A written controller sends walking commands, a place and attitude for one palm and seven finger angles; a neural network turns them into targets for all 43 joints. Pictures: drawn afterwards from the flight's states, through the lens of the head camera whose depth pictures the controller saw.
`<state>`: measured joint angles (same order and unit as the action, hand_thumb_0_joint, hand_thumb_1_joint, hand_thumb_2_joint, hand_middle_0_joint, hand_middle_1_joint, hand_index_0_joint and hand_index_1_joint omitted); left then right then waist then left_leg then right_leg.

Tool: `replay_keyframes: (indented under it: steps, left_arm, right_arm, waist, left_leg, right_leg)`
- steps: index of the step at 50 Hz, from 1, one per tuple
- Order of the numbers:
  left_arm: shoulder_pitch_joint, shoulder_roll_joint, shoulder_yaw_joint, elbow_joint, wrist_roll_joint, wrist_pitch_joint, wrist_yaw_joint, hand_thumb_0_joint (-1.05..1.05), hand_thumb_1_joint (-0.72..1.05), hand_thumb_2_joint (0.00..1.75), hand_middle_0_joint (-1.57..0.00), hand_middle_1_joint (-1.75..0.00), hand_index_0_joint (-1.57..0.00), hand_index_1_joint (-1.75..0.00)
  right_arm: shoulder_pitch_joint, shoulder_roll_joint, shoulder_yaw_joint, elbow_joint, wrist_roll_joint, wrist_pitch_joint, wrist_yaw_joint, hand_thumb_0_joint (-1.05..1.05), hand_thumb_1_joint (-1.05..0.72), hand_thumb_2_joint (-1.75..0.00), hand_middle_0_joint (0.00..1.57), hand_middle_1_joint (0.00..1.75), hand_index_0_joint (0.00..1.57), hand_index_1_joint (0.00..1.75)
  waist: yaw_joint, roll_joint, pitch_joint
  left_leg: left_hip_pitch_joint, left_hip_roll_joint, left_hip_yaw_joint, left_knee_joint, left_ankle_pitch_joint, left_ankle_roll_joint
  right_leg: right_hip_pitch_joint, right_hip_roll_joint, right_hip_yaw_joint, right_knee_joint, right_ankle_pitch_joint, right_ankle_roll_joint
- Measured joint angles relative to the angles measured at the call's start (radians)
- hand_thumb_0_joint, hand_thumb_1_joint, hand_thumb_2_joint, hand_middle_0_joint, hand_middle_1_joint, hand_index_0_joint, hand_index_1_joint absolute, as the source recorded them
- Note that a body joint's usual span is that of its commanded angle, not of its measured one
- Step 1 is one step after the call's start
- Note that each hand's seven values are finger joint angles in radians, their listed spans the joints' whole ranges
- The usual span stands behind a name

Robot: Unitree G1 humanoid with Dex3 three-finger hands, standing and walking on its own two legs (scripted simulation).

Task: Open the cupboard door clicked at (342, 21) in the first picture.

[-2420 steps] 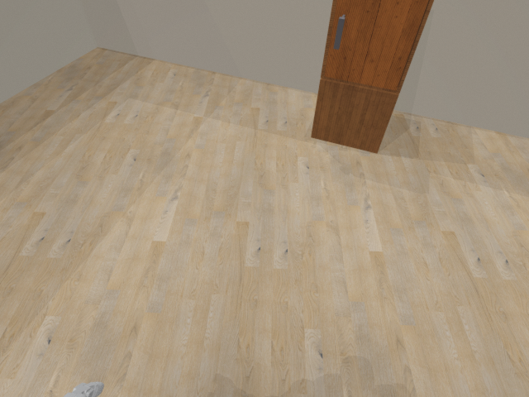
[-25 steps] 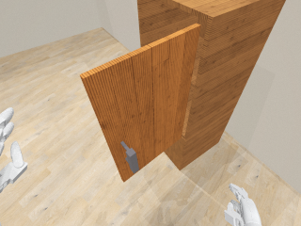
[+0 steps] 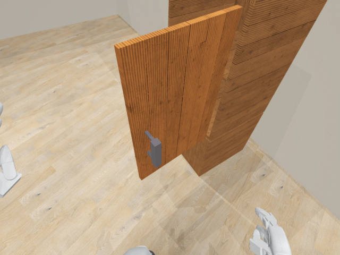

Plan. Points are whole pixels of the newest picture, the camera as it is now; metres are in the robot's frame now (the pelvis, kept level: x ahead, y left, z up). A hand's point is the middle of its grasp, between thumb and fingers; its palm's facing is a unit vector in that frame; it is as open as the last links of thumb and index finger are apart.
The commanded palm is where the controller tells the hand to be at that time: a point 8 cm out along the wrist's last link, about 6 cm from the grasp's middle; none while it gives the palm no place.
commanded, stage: step back with the hand held close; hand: left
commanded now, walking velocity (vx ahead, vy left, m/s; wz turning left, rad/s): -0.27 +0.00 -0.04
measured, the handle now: (152, 149) +0.44 +0.08 -0.10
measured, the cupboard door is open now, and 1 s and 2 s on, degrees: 95 95 95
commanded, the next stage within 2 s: stop stepping back and stand still in 0.56 s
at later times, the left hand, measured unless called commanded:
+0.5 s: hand out of the picture +0.12 +0.26 +0.17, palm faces +0.43 -0.77 -0.47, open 7.4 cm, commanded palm +0.07 +0.29 +0.19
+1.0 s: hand out of the picture +0.02 +0.24 +0.18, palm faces +0.37 -0.80 -0.48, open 7.4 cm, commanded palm -0.02 +0.28 +0.19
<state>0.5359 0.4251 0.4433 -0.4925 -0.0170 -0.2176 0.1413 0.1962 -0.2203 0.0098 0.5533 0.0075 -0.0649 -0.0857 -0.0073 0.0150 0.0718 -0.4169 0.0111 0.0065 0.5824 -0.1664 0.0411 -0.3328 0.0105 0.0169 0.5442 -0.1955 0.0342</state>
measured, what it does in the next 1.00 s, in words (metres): walks backwards: right foot, then left foot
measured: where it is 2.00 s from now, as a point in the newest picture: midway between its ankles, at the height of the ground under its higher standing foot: outside the picture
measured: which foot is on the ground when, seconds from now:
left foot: down 0.00-0.46, up 0.48-0.58, down 0.60-0.88, up 0.90-1.00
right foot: down 0.00-0.24, up 0.26-0.44, down 0.46-0.60, up 0.62-0.86, down 0.88-1.00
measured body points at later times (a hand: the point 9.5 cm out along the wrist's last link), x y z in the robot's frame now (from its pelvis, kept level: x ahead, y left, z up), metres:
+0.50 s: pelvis -0.08 +0.00 -0.01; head -0.05 +0.01 +0.44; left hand +0.09 +0.30 +0.19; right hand +0.10 -0.23 -0.09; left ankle +0.08 +0.10 -0.72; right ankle -0.16 -0.12 -0.73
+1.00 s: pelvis -0.19 -0.01 +0.01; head -0.20 -0.01 +0.46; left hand -0.01 +0.28 +0.21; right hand -0.08 -0.27 -0.09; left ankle -0.12 +0.11 -0.68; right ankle -0.23 -0.08 -0.73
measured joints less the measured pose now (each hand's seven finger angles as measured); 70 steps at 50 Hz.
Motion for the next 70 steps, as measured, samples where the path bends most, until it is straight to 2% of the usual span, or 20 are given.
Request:
replay_keyframes:
  steps: [8, 12, 16, 18, 21, 23, 27, 29, 31, 33, 37, 40, 43, 44, 46, 50, 57, 61, 65, 70]
  left_arm:
    - [0.006, -0.033, -0.016, -0.04, -0.013, -0.016, 0.019, 0.01, 0.88, 0.9, -0.22, -0.31, -0.21, -0.3]
    - [-0.025, -0.014, -0.026, -0.031, -0.016, -0.017, 0.023, 0.01, 0.88, 0.9, -0.22, -0.31, -0.21, -0.3]
    - [-0.047, 0.039, 0.011, -0.03, -0.013, -0.008, 0.008, 0.01, 0.88, 0.9, -0.22, -0.31, -0.21, -0.3]
    - [-0.026, 0.066, 0.036, -0.044, -0.025, -0.017, 0.009, 0.01, 0.88, 0.9, -0.22, -0.31, -0.21, -0.3]
    - [0.023, 0.064, 0.056, -0.054, -0.049, -0.027, 0.016, 0.01, 0.88, 0.9, -0.22, -0.31, -0.21, -0.3]
    - [0.039, 0.052, 0.061, -0.055, -0.055, -0.036, 0.019, 0.01, 0.89, 0.9, -0.21, -0.31, -0.21, -0.3]
    - [-0.024, -0.017, -0.048, -0.015, -0.021, -0.026, 0.015, 0.01, 0.88, 0.9, -0.21, -0.31, -0.21, -0.3]
    - [-0.035, -0.012, -0.059, -0.02, -0.015, -0.01, 0.008, 0.01, 0.88, 0.9, -0.21, -0.31, -0.21, -0.3]
    - [-0.062, 0.009, -0.048, -0.027, -0.022, 0.004, -0.003, 0.01, 0.88, 0.9, -0.22, -0.31, -0.21, -0.3]
    - [-0.094, 0.047, -0.027, -0.011, -0.036, 0.007, -0.013, 0.01, 0.88, 0.9, -0.22, -0.31, -0.21, -0.3]
    - [-0.032, 0.07, -0.001, -0.05, -0.056, 0.032, -0.011, 0.02, 0.88, 0.9, -0.21, -0.31, -0.21, -0.3]
    - [0.063, 0.067, -0.006, -0.098, -0.059, 0.049, -0.002, 0.02, 0.89, 0.9, -0.21, -0.31, -0.21, -0.3]
    - [0.114, 0.084, -0.003, -0.114, -0.056, 0.062, 0.006, 0.02, 0.88, 0.9, -0.22, -0.31, -0.21, -0.3]
    - [0.13, 0.098, 0.013, -0.122, -0.055, 0.064, 0.011, 0.01, 0.88, 0.9, -0.22, -0.31, -0.21, -0.3]
    - [0.124, 0.08, 0.016, -0.115, -0.051, 0.058, 0.013, 0.01, 0.88, 0.9, -0.22, -0.31, -0.21, -0.3]
    - [0.07, 0.009, -0.019, -0.011, -0.036, 0.046, 0.023, 0.01, 0.88, 0.9, -0.22, -0.31, -0.22, -0.3]
    - [-0.045, -0.073, -0.067, 0.111, -0.01, 0.043, 0.036, 0.01, 0.88, 0.9, -0.21, -0.31, -0.21, -0.3]
    - [-0.007, -0.04, -0.043, 0.059, -0.011, 0.032, 0.03, 0.02, 0.88, 0.9, -0.21, -0.31, -0.21, -0.3]
    - [0.041, 0.006, -0.018, 0.012, -0.015, 0.014, 0.024, 0.02, 0.88, 0.9, -0.21, -0.31, -0.21, -0.3]
    - [0.044, 0.009, -0.013, 0.023, -0.024, -0.004, 0.02, 0.01, 0.88, 0.9, -0.22, -0.31, -0.21, -0.3]
  right_arm:
    - [-0.006, -0.008, -0.009, 0.052, -0.009, -0.019, 0.011, 0.01, -0.9, -0.9, 0.2, 0.3, 0.21, 0.3]
    - [-0.015, -0.01, -0.014, 0.064, -0.005, -0.006, 0.0, 0.01, -0.9, -0.9, 0.2, 0.3, 0.21, 0.3]
    - [-0.006, 0.016, -0.023, 0.053, -0.012, -0.025, 0.003, 0.01, -0.9, -0.9, 0.2, 0.3, 0.2, 0.3]
    - [0.002, 0.033, -0.023, 0.06, -0.016, -0.041, 0.018, 0.01, -0.9, -0.9, 0.2, 0.3, 0.2, 0.3]
    - [-0.006, 0.045, -0.015, 0.071, -0.022, -0.054, 0.037, 0.01, -0.9, -0.9, 0.2, 0.3, 0.2, 0.3]
    - [-0.031, 0.047, -0.008, 0.069, -0.024, -0.06, 0.044, 0.01, -0.9, -0.9, 0.2, 0.3, 0.2, 0.3]
    - [-0.05, 0.03, -0.005, 0.127, -0.02, -0.041, 0.037, 0.01, -0.9, -0.9, 0.2, 0.3, 0.21, 0.3]
    - [-0.039, 0.032, 0.012, 0.121, -0.014, -0.025, 0.022, 0.01, -0.9, -0.9, 0.2, 0.3, 0.21, 0.3]
    - [-0.049, 0.028, 0.013, 0.099, -0.007, -0.022, 0.014, 0.01, -0.9, -0.9, 0.2, 0.3, 0.21, 0.3]
    - [-0.08, 0.043, 0.005, 0.087, -0.012, -0.031, 0.024, 0.01, -0.9, -0.9, 0.2, 0.3, 0.21, 0.3]
    - [-0.089, 0.053, 0.005, 0.042, -0.019, -0.064, 0.049, 0.01, -0.9, -0.9, 0.2, 0.3, 0.21, 0.3]
    - [-0.048, 0.049, 0.005, 0.015, -0.018, -0.066, 0.046, 0.01, -0.9, -0.9, 0.2, 0.3, 0.21, 0.3]
    - [0.007, 0.045, 0.002, 0.01, -0.022, -0.057, 0.03, 0.01, -0.9, -0.9, 0.2, 0.3, 0.21, 0.3]
    - [0.021, 0.044, 0.002, 0.007, -0.021, -0.052, 0.027, 0.01, -0.9, -0.9, 0.2, 0.3, 0.21, 0.3]
    - [0.021, 0.02, -0.002, 0.039, -0.029, -0.035, 0.023, 0.01, -0.9, -0.9, 0.2, 0.3, 0.2, 0.3]
    - [0.08, -0.009, -0.012, 0.136, -0.015, -0.011, 0.012, 0.01, -0.9, -0.9, 0.2, 0.3, 0.2, 0.3]
    - [0.145, -0.044, -0.025, 0.164, -0.008, -0.053, -0.013, 0.01, -0.9, -0.9, 0.2, 0.3, 0.2, 0.3]
    - [0.093, -0.014, -0.021, 0.138, -0.005, -0.059, -0.003, 0.01, -0.91, -0.9, 0.2, 0.3, 0.2, 0.3]
    - [0.061, 0.012, -0.006, 0.094, -0.001, -0.076, 0.012, 0.01, -0.91, -0.9, 0.2, 0.3, 0.2, 0.3]
    - [0.029, 0.029, 0.008, 0.082, 0.001, -0.069, 0.025, 0.01, -0.9, -0.9, 0.2, 0.3, 0.2, 0.3]
  waist:
    - [0.022, 0.0, -0.007]
    - [0.006, -0.001, -0.005]
    - [-0.025, 0.02, -0.001]
    - [-0.026, 0.013, -0.024]
    - [0.004, -0.005, -0.068]
    - [0.039, -0.031, -0.081]
    - [0.063, -0.017, -0.066]
    - [0.055, -0.04, -0.075]
    - [0.038, -0.035, -0.06]
    - [0.028, -0.058, -0.024]
    - [-0.004, -0.047, -0.001]
    - [-0.025, -0.038, -0.027]
    - [-0.041, -0.043, -0.06]
    - [-0.039, -0.066, -0.073]
    - [-0.011, -0.054, -0.069]
    - [0.021, -0.04, -0.123]
    - [-0.007, -0.011, -0.148]
    - [-0.026, -0.048, -0.091]
    - [-0.038, -0.034, -0.073]
    - [-0.025, -0.012, -0.073]
  left_leg:
    - [-0.055, -0.008, -0.023, 0.069, -0.127, -0.029]
    - [-0.062, -0.009, -0.027, 0.038, -0.062, -0.018]
    - [-0.073, 0.026, -0.04, -0.035, 0.08, 0.012]
    - [-0.084, 0.044, -0.026, -0.075, 0.147, 0.008]
    - [-0.115, 0.049, 0.007, -0.112, 0.184, -0.013]
    - [-0.159, 0.048, 0.052, -0.09, 0.167, -0.028]
    - [-0.15, 0.004, 0.02, 0.128, -0.09, -0.067]
    - [-0.062, -0.017, 0.036, 0.066, -0.01, -0.066]
    - [0.007, -0.012, 0.036, -0.056, 0.057, -0.013]
    - [0.02, -0.014, 0.055, -0.104, 0.063, 0.016]
    - [0.034, 0.024, 0.069, -0.179, 0.132, 0.013]
    - [0.031, 0.038, 0.071, -0.216, 0.158, 0.004]
    - [0.004, 0.02, 0.058, -0.222, 0.098, -0.02]
    - [-0.027, 0.002, 0.069, -0.188, 0.039, -0.033]
    - [-0.1, 0.0, 0.046, -0.005, -0.069, -0.057]
    - [-0.097, -0.008, 0.015, 0.269, -0.113, -0.064]
    - [0.187, 0.035, 0.039, -0.057, -0.148, -0.009]
    - [0.209, 0.02, 0.062, -0.075, -0.13, -0.06]
    - [0.191, 0.032, 0.067, -0.044, -0.137, -0.057]
    - [0.173, 0.04, 0.066, -0.031, -0.136, -0.053]
  right_leg:
    - [-0.031, 0.005, -0.002, 0.0, 0.03, -0.007]
    - [-0.046, 0.008, -0.001, 0.001, 0.002, 0.001]
    - [-0.074, 0.083, 0.008, 0.262, -0.164, -0.009]
    - [-0.033, 0.099, -0.006, 0.317, -0.235, -0.026]
    - [0.079, 0.081, -0.022, 0.19, -0.294, -0.054]
    - [0.141, 0.05, 0.02, 0.021, -0.265, -0.082]
    - [0.158, 0.041, 0.046, -0.015, -0.195, -0.043]
    - [0.158, 0.027, 0.053, -0.027, -0.173, -0.03]
    - [0.109, 0.037, 0.035, 0.053, -0.164, -0.018]
    - [0.029, 0.05, 0.057, 0.219, -0.286, -0.02]
    - [-0.054, 0.072, 0.018, 0.381, -0.313, -0.019]
    - [-0.011, 0.055, -0.037, 0.306, -0.314, -0.03]
    - [0.116, 0.047, -0.084, 0.078, -0.326, -0.052]
    - [0.159, 0.03, -0.078, -0.023, -0.325, -0.071]
    - [0.138, 0.03, -0.073, -0.054, -0.154, -0.103]
    - [0.137, 0.02, -0.061, -0.051, -0.115, -0.1]
    - [0.115, 0.005, -0.101, -0.017, -0.135, -0.083]
    - [0.106, -0.017, -0.081, 0.02, -0.141, -0.072]
    - [0.102, -0.006, -0.076, 0.016, -0.129, -0.067]
    - [0.097, 0.002, -0.077, -0.003, -0.109, -0.066]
